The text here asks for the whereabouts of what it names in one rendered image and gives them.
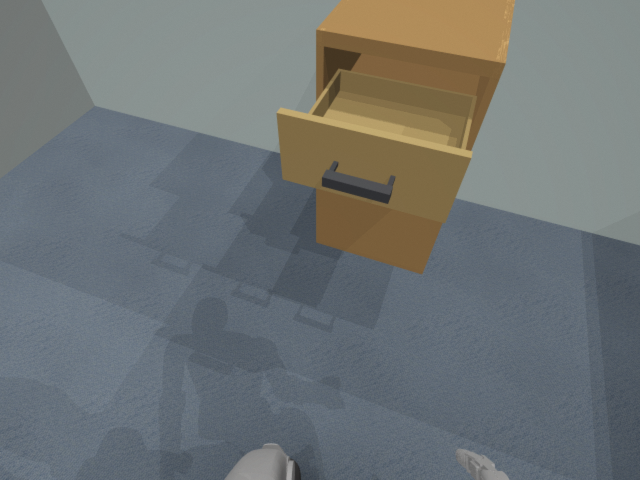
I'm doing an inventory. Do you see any left robot shin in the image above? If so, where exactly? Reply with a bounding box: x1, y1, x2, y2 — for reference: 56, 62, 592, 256
262, 443, 287, 456

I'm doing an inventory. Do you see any handle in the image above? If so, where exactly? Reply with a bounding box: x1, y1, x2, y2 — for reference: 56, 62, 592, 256
322, 161, 396, 204

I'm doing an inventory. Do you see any cabinet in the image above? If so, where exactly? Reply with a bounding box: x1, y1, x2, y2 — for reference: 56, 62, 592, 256
316, 0, 515, 274

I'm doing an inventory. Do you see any robot right hand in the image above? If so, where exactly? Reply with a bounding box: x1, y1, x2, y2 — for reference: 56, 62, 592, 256
455, 449, 509, 480

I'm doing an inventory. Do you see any left robot thigh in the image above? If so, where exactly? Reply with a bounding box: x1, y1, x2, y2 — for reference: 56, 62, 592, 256
224, 449, 295, 480

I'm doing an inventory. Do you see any drawer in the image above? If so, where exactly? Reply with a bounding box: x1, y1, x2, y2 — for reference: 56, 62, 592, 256
277, 69, 477, 223

